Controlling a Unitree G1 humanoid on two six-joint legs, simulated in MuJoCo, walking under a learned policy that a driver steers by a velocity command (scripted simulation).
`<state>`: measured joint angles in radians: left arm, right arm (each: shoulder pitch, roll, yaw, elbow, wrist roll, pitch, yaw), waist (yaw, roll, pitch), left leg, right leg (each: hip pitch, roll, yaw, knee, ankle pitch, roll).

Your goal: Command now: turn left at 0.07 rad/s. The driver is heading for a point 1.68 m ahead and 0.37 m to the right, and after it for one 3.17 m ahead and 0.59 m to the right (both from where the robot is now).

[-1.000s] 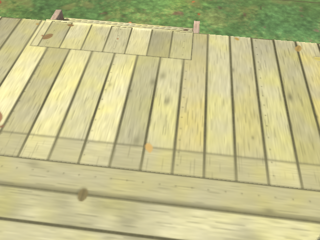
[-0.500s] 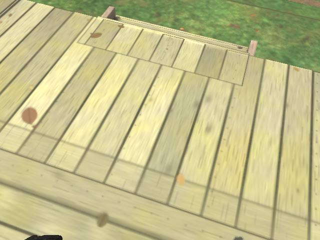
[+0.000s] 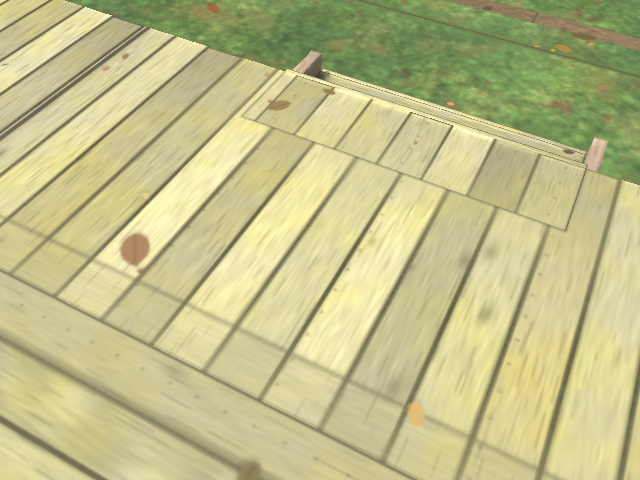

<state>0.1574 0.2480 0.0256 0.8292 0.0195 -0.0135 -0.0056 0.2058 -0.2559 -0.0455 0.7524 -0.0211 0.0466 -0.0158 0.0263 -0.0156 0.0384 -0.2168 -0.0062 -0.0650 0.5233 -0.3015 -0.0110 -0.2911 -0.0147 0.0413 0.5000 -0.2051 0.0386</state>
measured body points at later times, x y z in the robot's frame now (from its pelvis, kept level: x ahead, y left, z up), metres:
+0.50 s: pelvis +0.02 +0.02 +0.00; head +0.03 +0.02 +0.45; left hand +0.10 +0.29 -0.14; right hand +0.10 -0.24 -0.13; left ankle -0.01 +0.13 -0.74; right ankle +0.04 -0.14 -0.73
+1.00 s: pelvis +0.02 +0.01 +0.00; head +0.03 +0.02 +0.45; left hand +0.06 +0.27 -0.15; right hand +0.04 -0.24 -0.15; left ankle -0.01 +0.13 -0.74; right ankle +0.04 -0.14 -0.74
